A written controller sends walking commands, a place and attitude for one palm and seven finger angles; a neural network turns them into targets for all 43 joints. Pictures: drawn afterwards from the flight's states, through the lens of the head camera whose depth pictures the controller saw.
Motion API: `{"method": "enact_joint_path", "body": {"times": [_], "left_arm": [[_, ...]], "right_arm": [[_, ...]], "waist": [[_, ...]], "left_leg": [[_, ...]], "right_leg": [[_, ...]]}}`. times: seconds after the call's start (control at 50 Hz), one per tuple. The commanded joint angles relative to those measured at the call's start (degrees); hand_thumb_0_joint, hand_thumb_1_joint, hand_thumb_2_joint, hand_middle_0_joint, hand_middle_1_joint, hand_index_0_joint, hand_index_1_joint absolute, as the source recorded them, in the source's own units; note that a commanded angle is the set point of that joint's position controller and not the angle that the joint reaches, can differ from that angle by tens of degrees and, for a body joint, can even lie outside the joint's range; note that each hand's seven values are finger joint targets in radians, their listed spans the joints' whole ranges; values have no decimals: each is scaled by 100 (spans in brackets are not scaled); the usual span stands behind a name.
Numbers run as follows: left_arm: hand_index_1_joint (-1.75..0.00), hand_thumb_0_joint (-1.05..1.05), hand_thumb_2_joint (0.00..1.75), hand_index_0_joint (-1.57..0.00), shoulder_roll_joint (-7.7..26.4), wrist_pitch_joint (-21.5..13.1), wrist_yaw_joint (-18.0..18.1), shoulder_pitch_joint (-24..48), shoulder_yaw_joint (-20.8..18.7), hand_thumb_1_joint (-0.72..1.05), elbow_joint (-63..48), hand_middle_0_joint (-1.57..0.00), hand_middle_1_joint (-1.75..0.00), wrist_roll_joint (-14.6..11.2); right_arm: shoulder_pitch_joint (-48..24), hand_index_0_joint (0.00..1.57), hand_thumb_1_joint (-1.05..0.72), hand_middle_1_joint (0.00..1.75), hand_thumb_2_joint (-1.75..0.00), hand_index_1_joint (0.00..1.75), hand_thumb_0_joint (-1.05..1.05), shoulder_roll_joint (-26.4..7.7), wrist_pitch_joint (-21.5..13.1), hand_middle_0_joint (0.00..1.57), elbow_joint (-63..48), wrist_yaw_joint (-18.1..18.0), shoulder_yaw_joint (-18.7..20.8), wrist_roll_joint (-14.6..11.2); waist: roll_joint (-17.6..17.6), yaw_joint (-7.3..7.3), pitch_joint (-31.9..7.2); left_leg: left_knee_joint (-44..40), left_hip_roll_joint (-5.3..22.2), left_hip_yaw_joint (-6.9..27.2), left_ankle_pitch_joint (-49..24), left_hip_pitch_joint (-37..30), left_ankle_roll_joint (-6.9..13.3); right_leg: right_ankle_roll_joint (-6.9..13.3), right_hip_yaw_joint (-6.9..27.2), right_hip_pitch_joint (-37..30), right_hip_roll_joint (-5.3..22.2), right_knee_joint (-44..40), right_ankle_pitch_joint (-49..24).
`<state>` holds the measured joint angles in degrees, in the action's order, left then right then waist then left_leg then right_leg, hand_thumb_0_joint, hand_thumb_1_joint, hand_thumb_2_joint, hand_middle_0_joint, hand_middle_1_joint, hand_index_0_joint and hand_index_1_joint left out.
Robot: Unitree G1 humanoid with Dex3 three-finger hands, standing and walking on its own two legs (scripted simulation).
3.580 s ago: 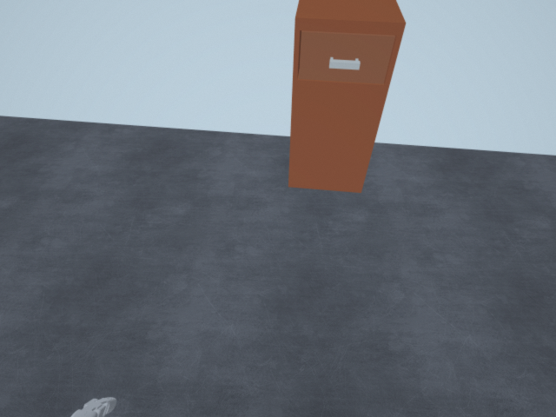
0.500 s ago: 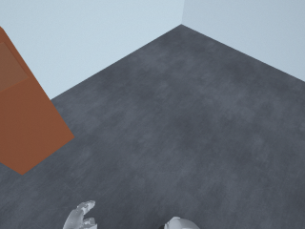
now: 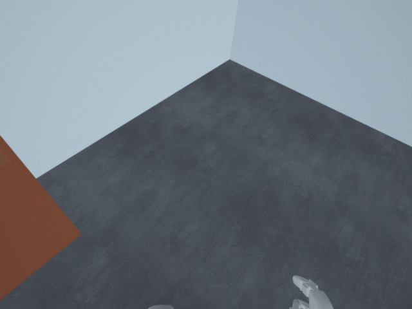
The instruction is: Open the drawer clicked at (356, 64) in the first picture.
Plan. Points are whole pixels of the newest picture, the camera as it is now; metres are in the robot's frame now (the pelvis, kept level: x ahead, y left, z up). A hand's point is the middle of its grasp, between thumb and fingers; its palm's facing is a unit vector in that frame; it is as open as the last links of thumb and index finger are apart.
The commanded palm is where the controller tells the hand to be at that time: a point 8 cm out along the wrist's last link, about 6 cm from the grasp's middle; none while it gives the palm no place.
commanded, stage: turn to face it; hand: left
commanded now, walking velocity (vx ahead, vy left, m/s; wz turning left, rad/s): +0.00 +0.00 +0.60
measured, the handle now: out of the picture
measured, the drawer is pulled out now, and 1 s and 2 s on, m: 0.00 0.00 0.00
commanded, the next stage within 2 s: take the last steps up to it in 1.60 s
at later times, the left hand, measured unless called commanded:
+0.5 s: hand out of the picture +0.12 +0.18 -0.13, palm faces +0.22 -0.94 -0.27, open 7.4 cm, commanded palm none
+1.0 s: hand out of the picture -0.13 +0.14 -0.18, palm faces +0.60 -0.76 -0.26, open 7.4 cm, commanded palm none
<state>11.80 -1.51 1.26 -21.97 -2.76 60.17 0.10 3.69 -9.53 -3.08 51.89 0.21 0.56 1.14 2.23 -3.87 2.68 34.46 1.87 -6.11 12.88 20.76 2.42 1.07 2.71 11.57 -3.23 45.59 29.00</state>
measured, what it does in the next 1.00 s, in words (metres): steps on the spot, turning left: right foot, then left foot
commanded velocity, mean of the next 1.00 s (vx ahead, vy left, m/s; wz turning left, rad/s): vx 0.00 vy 0.00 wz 0.60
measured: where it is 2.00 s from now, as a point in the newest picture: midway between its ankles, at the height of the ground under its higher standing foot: outside the picture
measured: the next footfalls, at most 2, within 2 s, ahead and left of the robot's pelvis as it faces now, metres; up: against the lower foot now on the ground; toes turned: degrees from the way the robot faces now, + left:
right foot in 0.48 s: +0.08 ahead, -0.14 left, +0.00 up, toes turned +12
left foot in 0.98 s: -0.03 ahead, +0.08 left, +0.00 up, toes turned +41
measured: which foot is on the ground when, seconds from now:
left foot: down 0.00-0.48, up 0.50-0.96, down 0.98-1.00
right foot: up 0.00-0.46, down 0.48-0.98, up 1.00-1.00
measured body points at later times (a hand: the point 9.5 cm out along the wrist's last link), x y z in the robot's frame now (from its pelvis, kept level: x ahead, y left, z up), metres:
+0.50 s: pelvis +0.02 -0.04 +0.01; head +0.06 -0.06 +0.45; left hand +0.11 +0.23 -0.11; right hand +0.05 -0.29 -0.16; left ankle +0.05 +0.10 -0.72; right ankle +0.04 -0.15 -0.73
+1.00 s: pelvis +0.00 -0.03 -0.01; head +0.03 +0.01 +0.44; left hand -0.16 +0.18 -0.16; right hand +0.28 -0.17 -0.12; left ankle -0.06 +0.05 -0.73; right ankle +0.04 -0.15 -0.72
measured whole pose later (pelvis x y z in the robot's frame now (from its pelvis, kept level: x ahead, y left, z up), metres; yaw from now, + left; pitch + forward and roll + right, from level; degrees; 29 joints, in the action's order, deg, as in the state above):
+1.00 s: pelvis +0.00 -0.03 -0.01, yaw +35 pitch +1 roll +0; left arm 14.9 2.2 0.7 -18.2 -3.4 54.7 0.9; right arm 4.1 -15.4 2.5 50.4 1.8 4.1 0.9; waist 2.8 -2.5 5.5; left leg 35.1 1.7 -6.8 18.5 16.4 -0.8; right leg -2.3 -17.2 15.3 11.2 41.6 24.0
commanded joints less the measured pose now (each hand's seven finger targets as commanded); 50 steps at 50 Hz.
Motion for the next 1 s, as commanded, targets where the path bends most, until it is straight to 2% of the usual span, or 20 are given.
{"method": "enact_joint_path", "body": {"times": [0.0, 0.04, 0.08, 0.18, 0.3, 0.4, 0.42, 0.44, 0.46, 0.48, 0.52, 0.54, 0.58, 0.72, 0.84, 0.88, 0.92, 0.94, 0.96, 0.98], "left_arm": [[-30, 0, 90, -20, 325, -61, 88, -134, -7, 90, -190, -20, -30, 80], [-30, 0, 90, -20, 273, 60, 31, 175, -31, 90, -237, -20, -30, 90], [-30, 0, 90, -20, 252, 161, 23, 194, -62, 90, -268, -20, -30, 67], [-30, 0, 90, -20, 266, 286, 20, 675, -200, 90, -543, -20, -30, 111], [-30, 0, 90, -20, 244, 281, 17, 1487, -208, 90, -1014, -20, -30, 66], [-30, 0, 90, -20, 364, 219, 50, 1067, -217, 90, -1048, -20, -30, -12], [-30, 0, 90, -20, 490, 183, 75, 862, -254, 90, -1015, -20, -30, -14], [-30, 0, 90, -20, 922, 147, 118, 703, -336, 90, -997, -20, -30, 53], [-30, 0, 90, -20, 1387, 147, 136, 772, -389, 90, -1090, -20, -30, 122], [-30, 0, 90, -20, 1322, 183, 142, 967, -324, 90, -1211, -20, -30, 81], [-30, 0, 90, -20, 860, 157, 142, 1677, -257, 90, -1344, -20, -30, 72], [-30, 0, 90, -20, 733, 144, 114, 1779, -180, 90, -1363, -20, -30, 67], [-30, 0, 90, -20, 646, 90, 90, 1474, -149, 90, -1308, -20, -30, 62], [-30, 0, 90, -20, 919, 106, 87, 635, -195, 90, -1113, -20, -30, 128], [-30, 0, 90, -20, 1188, 163, 63, 430, -269, 90, -1029, -20, -30, 177], [-30, 0, 90, -20, 1272, 183, 45, 399, -304, 90, -989, -20, -30, 177], [-30, 0, 90, -20, 1291, 201, 22, 461, -330, 90, -968, -20, -30, 128], [-30, 0, 90, -20, 1220, 213, -3, 472, -311, 90, -1021, -20, -30, 78], [-30, 0, 90, -20, 856, 217, -60, 638, -245, 90, -1274, -20, -30, 28], [-30, 0, 90, -20, 812, 286, -25, 983, -168, 90, -1443, -20, -30, 82]], "right_arm": [[1082, 20, -90, 30, -90, 30, 0, -892, 50, 20, 211, -202, 108, -33], [966, 20, -90, 30, -90, 30, 0, -758, 77, 20, 243, -195, 87, -24], [953, 20, -90, 30, -90, 30, 0, -875, 130, 20, 257, -184, 161, -46], [1221, 20, -90, 30, -90, 30, 0, -999, 234, 20, 229, -156, 348, -7], [1493, 20, -90, 30, -90, 30, 0, -1170, 330, 20, 235, -134, 504, 47], [1276, 20, -90, 30, -90, 30, 0, -1298, 400, 20, 80, -100, 614, 9], [1240, 20, -90, 30, -90, 30, 0, -1198, 408, 20, 30, -77, 615, -24], [1299, 20, -90, 30, -90, 30, 0, -888, 419, 20, -46, -38, 581, -80], [1274, 20, -90, 30, -90, 30, 0, -633, 422, 20, -220, -52, 540, -55], [1171, 20, -90, 30, -90, 30, 0, -937, 460, 20, -205, -50, 619, 24], [1286, 20, -90, 30, -90, 30, 0, -826, 626, 20, 8, 25, 637, 42], [1379, 20, -90, 30, -90, 30, 0, -781, 644, 20, 80, 63, 614, 48], [1382, 20, -90, 30, -90, 30, 0, -735, 637, 20, 79, 88, 579, 32], [431, 20, -90, 30, -90, 30, 0, -793, 697, 20, -226, 117, 530, 16], [-27, 20, -90, 30, -90, 30, 0, -758, 600, 20, -455, 145, 397, -36], [16, 20, -90, 30, -90, 30, 0, -794, 554, 20, -485, 136, 377, -50], [407, 20, -90, 30, -90, 30, 0, -964, 495, 20, -442, 120, 421, -28], [821, 20, -90, 30, -90, 30, 0, -1320, 436, 20, -335, 110, 506, -11], [1227, 20, -90, 30, -90, 30, 0, -2033, 377, 20, -302, 62, 698, 6], [1537, 20, -90, 30, -90, 30, 0, -2259, 423, 20, -151, 30, 730, -84]], "waist": [[-1189, 367, -437], [-1167, 307, -87], [-1160, 266, -217], [-930, 362, -444], [-1106, 593, -476], [-1135, 357, -771], [-904, 269, -912], [109, 198, -977], [1519, 179, -741], [978, 223, -564], [722, 606, 26], [598, 710, 206], [763, 625, 158], [856, 251, 102], [1048, 95, -257], [1082, 113, -431], [783, 350, -746], [75, 609, -1059], [-1793, 876, -1250], [-1757, 964, -1286]], "left_leg": [[-1401, 1845, 1901, -4557, -1509, 879], [-1622, 1407, 1612, -3985, -835, 698], [-1702, 1233, 1503, -3252, -766, 667], [-1910, 1106, 2011, -1546, -857, 702], [-1669, 1095, 2568, -1535, -973, 824], [-1142, 736, 2716, -1789, -459, 535], [-929, 518, 2594, -1344, -50, 275], [-147, 41, 1970, 21, 1022, -126], [1265, -641, 779, 1907, 1909, -541], [2356, -302, 947, 1975, 1547, -470], [3273, -42, 909, 1252, 1320, -529], [3495, 17, 766, 927, 1356, -581], [3590, 21, 607, 673, 1504, -677], [2814, 168, 368, 925, 1368, -782], [1212, 79, -19, 1186, 554, -611], [644, 6, -141, 1108, 177, -518], [-524, -42, -207, 276, -694, -425], [-1117, 284, 224, -826, -1868, -252], [-1188, 1913, 2371, -3223, -3007, 519], [-1106, 2445, 2612, -4714, -2856, 1088]], "right_leg": [[-323, -85, 1376, 608, 1639, 281], [-379, -188, 1087, 702, 1325, -103], [-421, -318, 1063, 662, 1308, -361], [-511, -287, 1501, 667, 1350, -754], [-510, -277, 1425, 538, 316, -376], [-401, -341, 1, 287, -1648, -1167], [-351, -264, -720, 468, -2449, -1667], [-63, 611, -1692, 1531, -3025, -1445], [528, 1847, -1559, 3040, -3213, -1867], [786, 1531, -524, 3206, -3170, -2011], [562, 693, 339, 2483, -3228, -1680], [449, 152, 358, 2182, -3044, -2107], [366, -354, -37, 2005, -2804, -3058], [546, -555, -557, 2320, -2640, -3626], [572, -822, -767, 2493, -2200, -4238], [493, -932, -814, 2522, -1951, -4396], [194, -1294, -650, 2410, -1212, -4277], [-105, -1485, 133, 2234, -231, -3674], [-620, -1576, 2011, 1332, 1137, -110], [-661, -904, 2425, 1137, 1821, 1046]]}}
